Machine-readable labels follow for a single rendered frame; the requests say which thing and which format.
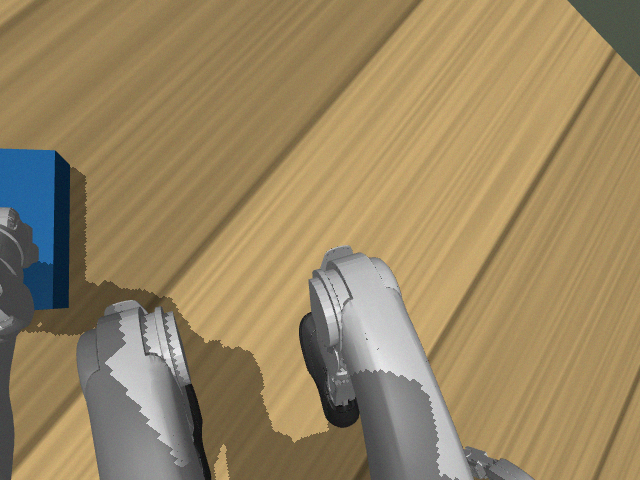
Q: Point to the carton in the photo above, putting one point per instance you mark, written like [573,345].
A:
[36,183]

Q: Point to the left robot foot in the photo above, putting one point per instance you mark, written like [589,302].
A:
[197,433]

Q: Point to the left robot arm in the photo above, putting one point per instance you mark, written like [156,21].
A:
[16,313]

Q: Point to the right robot hand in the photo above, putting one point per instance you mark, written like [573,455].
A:
[483,466]

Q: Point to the right robot foot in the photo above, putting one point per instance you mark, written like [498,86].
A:
[340,416]

